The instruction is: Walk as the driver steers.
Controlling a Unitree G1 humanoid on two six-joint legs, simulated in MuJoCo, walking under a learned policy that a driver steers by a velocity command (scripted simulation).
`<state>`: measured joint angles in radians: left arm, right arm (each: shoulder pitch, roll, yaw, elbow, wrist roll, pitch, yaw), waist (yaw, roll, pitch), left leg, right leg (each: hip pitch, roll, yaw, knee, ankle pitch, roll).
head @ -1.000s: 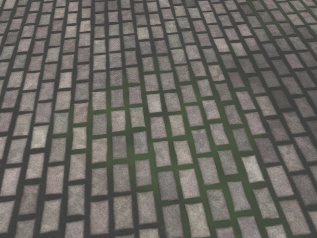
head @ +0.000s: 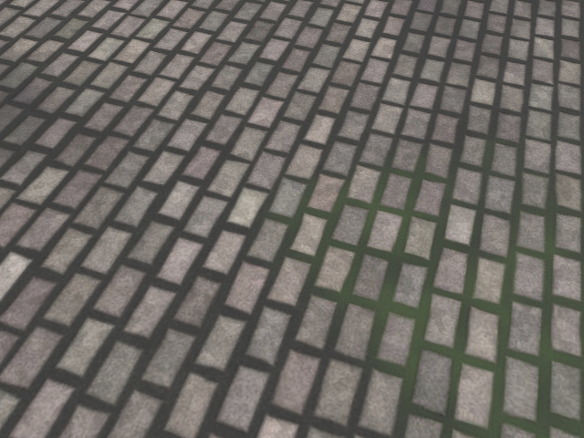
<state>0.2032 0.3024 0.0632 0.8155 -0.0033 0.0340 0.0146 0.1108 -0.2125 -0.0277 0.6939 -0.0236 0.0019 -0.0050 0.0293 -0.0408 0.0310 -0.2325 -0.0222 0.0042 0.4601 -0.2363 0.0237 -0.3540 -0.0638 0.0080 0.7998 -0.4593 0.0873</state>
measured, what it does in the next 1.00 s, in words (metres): walks ahead, turning right: right foot, then left foot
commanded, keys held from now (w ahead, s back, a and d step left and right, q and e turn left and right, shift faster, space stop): e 0.44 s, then w+e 0.14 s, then w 0.34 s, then w+q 0.08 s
